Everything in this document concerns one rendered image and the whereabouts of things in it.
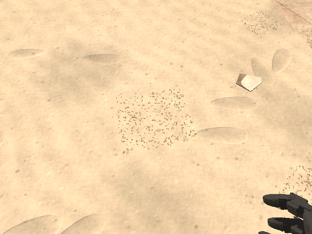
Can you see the robot right hand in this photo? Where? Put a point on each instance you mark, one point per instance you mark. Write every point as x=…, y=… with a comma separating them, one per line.
x=295, y=205

